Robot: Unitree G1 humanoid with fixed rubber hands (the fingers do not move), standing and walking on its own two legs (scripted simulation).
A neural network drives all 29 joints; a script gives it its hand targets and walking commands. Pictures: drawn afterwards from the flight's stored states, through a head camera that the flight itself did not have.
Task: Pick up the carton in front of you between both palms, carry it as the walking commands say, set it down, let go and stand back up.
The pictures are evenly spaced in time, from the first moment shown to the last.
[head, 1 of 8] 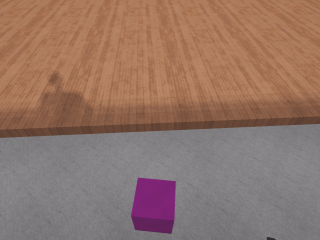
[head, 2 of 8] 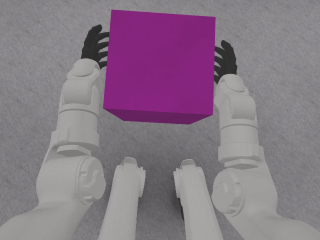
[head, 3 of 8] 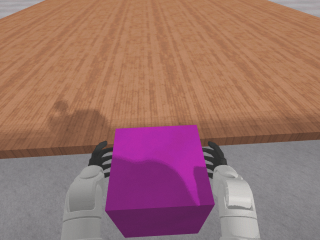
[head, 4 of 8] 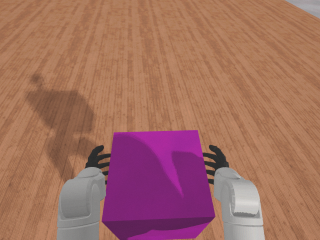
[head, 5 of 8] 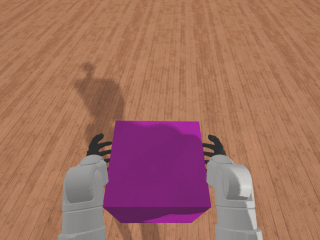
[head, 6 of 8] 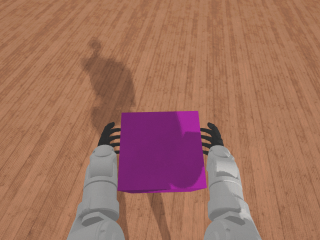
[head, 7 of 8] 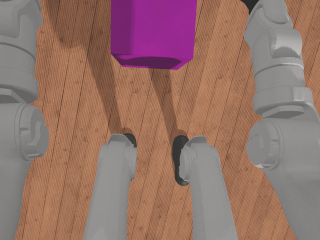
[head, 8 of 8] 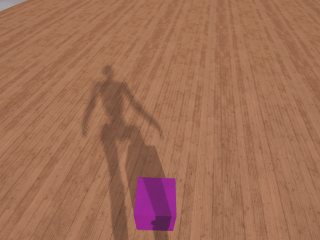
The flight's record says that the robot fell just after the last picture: no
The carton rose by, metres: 0.81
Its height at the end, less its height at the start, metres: +0.10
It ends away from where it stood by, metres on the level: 5.24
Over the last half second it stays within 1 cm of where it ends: yes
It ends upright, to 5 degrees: yes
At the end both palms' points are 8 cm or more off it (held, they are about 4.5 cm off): yes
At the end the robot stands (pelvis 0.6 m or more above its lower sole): yes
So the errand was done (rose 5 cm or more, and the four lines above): yes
